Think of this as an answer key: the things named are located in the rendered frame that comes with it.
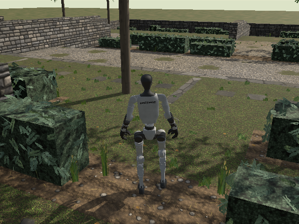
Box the right robot forearm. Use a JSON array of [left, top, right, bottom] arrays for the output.
[[167, 112, 177, 130]]

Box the right robot upper arm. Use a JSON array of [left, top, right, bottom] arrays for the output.
[[157, 94, 171, 119]]

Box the robot left hand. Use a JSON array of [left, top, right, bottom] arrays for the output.
[[120, 130, 131, 140]]

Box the robot shin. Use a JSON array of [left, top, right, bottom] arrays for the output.
[[136, 156, 144, 188], [159, 150, 166, 182]]

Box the right robot shin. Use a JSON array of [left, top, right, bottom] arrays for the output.
[[159, 150, 166, 182]]

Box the robot right hand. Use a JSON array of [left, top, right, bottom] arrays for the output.
[[168, 128, 178, 139]]

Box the left robot shin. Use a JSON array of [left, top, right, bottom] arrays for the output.
[[136, 156, 144, 188]]

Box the left robot upper arm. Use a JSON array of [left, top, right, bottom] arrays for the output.
[[126, 95, 138, 121]]

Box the left robot forearm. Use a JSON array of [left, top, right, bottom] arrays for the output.
[[121, 114, 130, 132]]

